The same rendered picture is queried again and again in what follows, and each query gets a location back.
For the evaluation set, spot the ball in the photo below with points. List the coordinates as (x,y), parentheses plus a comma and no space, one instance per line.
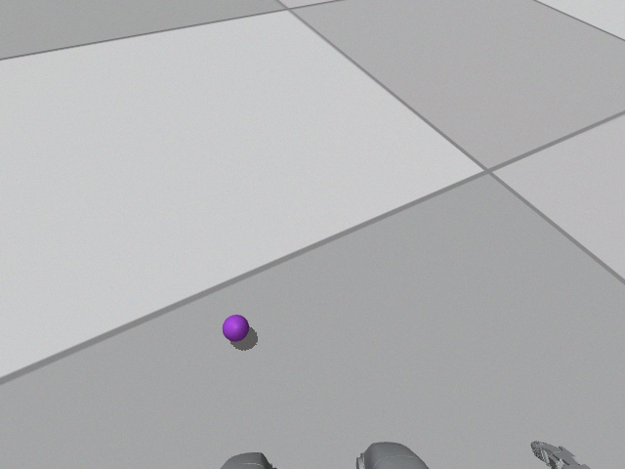
(235,328)

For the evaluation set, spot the right robot hand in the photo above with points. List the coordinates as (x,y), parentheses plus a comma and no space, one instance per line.
(556,458)

